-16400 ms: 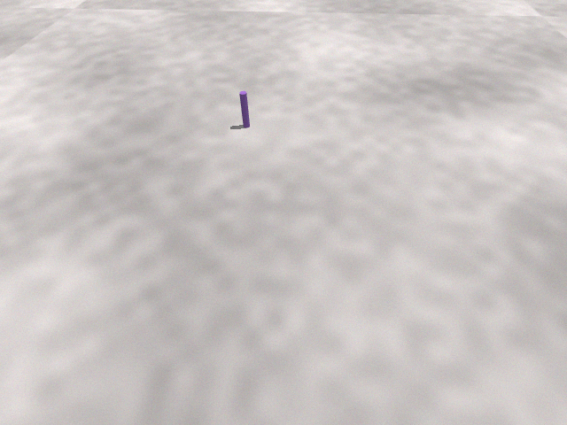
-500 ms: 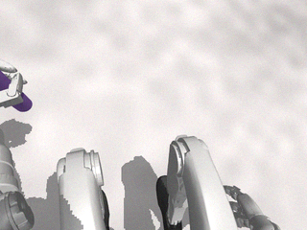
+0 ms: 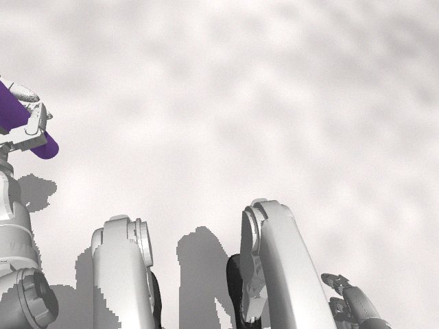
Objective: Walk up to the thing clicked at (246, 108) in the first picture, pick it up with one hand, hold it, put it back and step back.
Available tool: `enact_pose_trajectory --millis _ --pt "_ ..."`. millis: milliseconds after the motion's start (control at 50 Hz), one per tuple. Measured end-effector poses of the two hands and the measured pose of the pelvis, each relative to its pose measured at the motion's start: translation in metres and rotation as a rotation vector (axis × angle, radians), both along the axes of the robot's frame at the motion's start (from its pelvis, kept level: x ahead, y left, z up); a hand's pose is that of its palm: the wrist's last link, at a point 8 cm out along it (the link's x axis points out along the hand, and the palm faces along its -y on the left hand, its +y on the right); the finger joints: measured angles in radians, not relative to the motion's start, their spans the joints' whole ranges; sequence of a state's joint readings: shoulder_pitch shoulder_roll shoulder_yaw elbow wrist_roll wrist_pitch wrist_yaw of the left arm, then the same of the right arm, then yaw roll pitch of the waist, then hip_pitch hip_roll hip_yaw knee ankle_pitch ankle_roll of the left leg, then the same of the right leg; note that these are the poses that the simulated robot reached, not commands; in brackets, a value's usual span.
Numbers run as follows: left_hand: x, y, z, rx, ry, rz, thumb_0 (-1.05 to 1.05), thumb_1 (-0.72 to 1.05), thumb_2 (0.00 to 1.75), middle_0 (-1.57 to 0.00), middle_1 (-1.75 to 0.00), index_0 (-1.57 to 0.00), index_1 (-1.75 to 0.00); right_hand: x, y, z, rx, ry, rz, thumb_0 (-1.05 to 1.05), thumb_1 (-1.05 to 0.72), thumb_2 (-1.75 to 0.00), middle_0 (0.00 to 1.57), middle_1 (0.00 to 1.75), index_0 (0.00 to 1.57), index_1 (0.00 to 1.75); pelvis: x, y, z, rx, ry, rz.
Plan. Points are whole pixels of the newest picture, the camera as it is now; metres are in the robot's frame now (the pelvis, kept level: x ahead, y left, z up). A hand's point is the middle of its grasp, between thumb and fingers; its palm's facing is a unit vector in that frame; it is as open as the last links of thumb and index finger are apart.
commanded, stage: settle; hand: left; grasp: from the side
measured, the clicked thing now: (20, 123) +0.47 +0.30 -0.04
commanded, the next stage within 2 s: lift in 0.08 s
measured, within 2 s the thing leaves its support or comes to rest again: neither
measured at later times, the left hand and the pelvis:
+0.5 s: hand (16, 108) +0.46 +0.27 +0.02, palm faces +0.20 -0.98 -0.04, open 5.0 cm; pelvis +0.00 +0.00 +0.02, yaw +1 degrees
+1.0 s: hand out of the picture +0.42 +0.25 +0.16, palm faces +0.21 -0.98 -0.04, open 5.0 cm; pelvis +0.01 +0.00 +0.14, yaw +3 degrees
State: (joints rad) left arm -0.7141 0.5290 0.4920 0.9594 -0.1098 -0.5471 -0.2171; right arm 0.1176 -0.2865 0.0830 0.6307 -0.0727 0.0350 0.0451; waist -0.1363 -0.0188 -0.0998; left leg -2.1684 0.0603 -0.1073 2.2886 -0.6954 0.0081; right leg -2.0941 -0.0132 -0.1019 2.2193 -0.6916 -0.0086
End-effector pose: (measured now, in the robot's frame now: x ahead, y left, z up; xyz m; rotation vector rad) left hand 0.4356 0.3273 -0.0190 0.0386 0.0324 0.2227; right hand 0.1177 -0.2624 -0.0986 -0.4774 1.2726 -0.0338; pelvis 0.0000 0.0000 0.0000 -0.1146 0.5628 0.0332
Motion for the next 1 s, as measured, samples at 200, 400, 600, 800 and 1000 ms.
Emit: enact_pose_trajectory --millis 200,400,600,800,1000 --pt "0.001 -0.003 0.007 0.003 0.008 0.000 0.03 0.19 1.14 -1.01 -1.15 -1.07 -1.11 -0.005 0.000 0.004 0.007 0.008 -0.008 0.01 -0.88 -0.89 0.20 0.30 0.20 0.30 -0.001 0.000 0.006 0.007 0.005 0.005" --pt "0.000 -0.007 0.022 0.004 -0.015 -0.023 0.03 0.20 1.13 -1.00 -1.15 -1.06 -1.12 -0.004 0.000 0.010 0.013 -0.008 -0.027 0.01 -0.90 -0.90 0.20 0.30 0.20 0.30 0.000 -0.001 0.013 0.012 0.007 0.009" --pt "-0.014 -0.004 0.062 0.013 -0.011 -0.020 0.03 0.21 1.12 -1.00 -1.16 -1.06 -1.12 0.004 0.004 0.031 0.040 -0.056 -0.065 0.01 -0.91 -0.90 0.20 0.30 0.20 0.30 0.001 0.000 0.038 0.022 0.014 0.016" --pt "-0.031 -0.013 0.120 -0.001 -0.016 -0.015 0.03 0.21 1.11 -1.00 -1.15 -1.06 -1.12 0.027 0.011 0.075 0.070 -0.139 -0.077 0.01 -0.90 -0.89 0.20 0.30 0.20 0.30 0.005 -0.001 0.084 0.030 0.000 0.023" --pt "-0.052 -0.027 0.183 0.001 0.004 -0.013 0.03 0.22 1.11 -1.00 -1.15 -1.05 -1.12 0.050 0.015 0.131 0.095 -0.203 -0.095 0.01 -0.89 -0.89 0.20 0.30 0.20 0.30 0.014 -0.001 0.140 0.040 -0.038 0.034"
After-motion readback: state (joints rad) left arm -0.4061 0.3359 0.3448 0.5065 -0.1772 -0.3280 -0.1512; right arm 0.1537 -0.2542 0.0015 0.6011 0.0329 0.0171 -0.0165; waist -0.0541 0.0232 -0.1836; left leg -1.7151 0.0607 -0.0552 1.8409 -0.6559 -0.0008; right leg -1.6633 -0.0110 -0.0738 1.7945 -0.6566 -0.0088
